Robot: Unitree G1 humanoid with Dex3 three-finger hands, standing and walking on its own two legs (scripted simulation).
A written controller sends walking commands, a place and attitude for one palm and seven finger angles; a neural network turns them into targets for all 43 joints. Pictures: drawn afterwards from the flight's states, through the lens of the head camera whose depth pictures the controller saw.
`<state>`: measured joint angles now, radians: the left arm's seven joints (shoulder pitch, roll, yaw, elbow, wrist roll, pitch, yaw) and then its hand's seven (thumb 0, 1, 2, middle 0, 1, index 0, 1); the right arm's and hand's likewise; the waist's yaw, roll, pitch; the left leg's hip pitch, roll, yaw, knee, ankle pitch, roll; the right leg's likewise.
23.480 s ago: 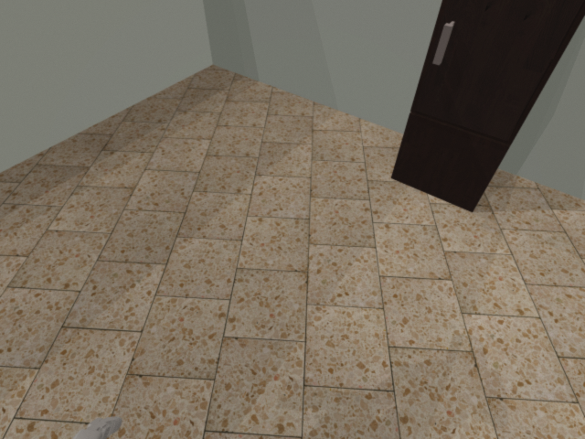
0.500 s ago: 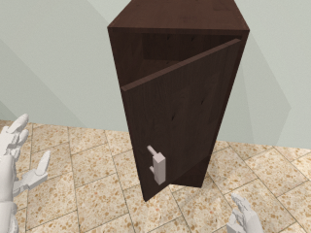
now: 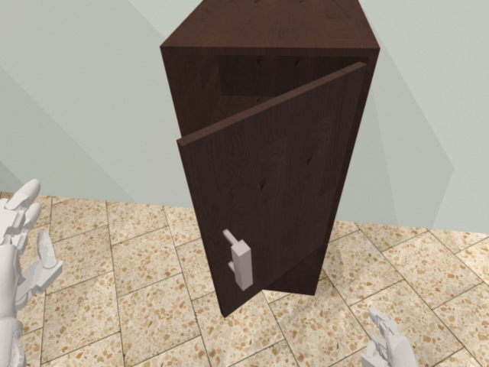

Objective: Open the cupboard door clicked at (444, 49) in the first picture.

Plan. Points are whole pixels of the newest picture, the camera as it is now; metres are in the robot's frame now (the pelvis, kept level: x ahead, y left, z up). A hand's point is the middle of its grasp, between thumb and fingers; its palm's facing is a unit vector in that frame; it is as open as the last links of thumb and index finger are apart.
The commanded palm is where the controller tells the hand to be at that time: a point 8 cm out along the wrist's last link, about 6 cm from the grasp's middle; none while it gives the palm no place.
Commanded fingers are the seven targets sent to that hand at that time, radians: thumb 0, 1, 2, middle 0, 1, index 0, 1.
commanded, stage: step back with the hand held close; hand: left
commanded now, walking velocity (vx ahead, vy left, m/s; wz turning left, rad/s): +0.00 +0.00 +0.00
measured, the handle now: (236, 258) +0.34 +0.07 -0.05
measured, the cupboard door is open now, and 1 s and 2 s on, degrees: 45 45 45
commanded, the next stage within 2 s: stop stepping back and stand still in 1.64 s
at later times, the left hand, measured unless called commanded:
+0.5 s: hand (18, 298) +0.14 +0.29 +0.15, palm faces +0.38 -0.76 -0.52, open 7.4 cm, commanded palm +0.08 +0.32 +0.17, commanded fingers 0.00 0.90 0.90 -0.20 -0.30 -0.20 -0.30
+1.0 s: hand out of the picture +0.05 +0.31 +0.16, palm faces +0.50 -0.71 -0.50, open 7.4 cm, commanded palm -0.04 +0.34 +0.17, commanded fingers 0.00 0.90 0.90 -0.20 -0.30 -0.20 -0.30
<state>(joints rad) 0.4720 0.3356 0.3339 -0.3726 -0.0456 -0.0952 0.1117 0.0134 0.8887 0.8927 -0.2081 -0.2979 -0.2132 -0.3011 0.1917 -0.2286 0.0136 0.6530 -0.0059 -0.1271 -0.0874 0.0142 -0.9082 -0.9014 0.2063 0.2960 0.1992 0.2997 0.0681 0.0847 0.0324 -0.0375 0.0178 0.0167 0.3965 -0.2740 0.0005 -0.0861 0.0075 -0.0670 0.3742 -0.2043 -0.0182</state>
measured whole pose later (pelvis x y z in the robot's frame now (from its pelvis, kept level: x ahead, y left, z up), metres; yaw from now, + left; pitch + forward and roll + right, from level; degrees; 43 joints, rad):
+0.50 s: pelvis -0.06 +0.03 -0.01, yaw -1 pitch -1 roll -1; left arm 0.56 0.43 0.42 -0.48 -0.03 -0.16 0.13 0.01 0.89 0.89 -0.21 -0.30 -0.22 -0.30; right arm 0.17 -0.23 -0.01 0.56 0.01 -0.02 -0.10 0.01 -0.91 -0.90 0.21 0.30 0.20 0.30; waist 0.01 0.01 0.04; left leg -0.26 -0.01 0.04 0.50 -0.22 0.04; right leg -0.29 -0.03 -0.04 0.43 -0.12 0.01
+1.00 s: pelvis -0.14 +0.03 -0.03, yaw +7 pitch -2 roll -3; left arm 0.48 0.44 0.45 -0.52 0.00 -0.24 0.14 0.01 0.89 0.89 -0.21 -0.30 -0.21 -0.30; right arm 0.20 -0.22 -0.01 0.58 0.00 -0.10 -0.09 0.01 -0.91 -0.90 0.21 0.30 0.20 0.30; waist -0.02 0.02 0.09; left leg -0.46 0.01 0.02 0.63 -0.14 0.06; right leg -0.43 0.05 0.02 0.72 -0.23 0.03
